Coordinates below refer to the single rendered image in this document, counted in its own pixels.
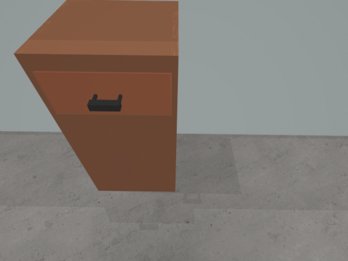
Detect handle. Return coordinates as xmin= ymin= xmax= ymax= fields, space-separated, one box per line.
xmin=87 ymin=94 xmax=122 ymax=111

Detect cabinet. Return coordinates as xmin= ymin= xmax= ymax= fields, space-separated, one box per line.
xmin=14 ymin=0 xmax=178 ymax=192

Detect drawer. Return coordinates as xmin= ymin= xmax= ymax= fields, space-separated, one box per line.
xmin=33 ymin=71 xmax=172 ymax=115

